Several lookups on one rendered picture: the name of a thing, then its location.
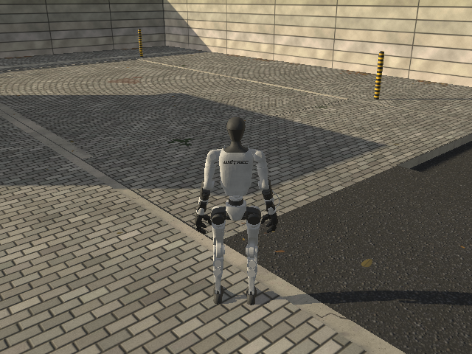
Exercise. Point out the robot right hand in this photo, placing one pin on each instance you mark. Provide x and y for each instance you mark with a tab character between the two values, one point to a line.
273	223

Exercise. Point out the right robot upper arm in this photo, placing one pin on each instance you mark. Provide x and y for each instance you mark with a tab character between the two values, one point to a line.
262	168

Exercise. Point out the left robot forearm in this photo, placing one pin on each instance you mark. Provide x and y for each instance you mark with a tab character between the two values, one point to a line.
203	200

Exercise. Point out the right robot forearm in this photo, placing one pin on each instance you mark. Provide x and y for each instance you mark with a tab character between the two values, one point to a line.
269	200

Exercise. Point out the robot left hand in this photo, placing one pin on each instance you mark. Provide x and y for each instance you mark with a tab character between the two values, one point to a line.
199	224

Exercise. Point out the robot torso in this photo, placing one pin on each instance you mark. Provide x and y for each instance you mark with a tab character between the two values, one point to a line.
236	173

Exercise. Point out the left robot thigh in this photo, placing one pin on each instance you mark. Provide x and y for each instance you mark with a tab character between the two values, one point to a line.
218	218

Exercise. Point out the left robot upper arm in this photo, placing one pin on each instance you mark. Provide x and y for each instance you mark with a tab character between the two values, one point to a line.
209	169

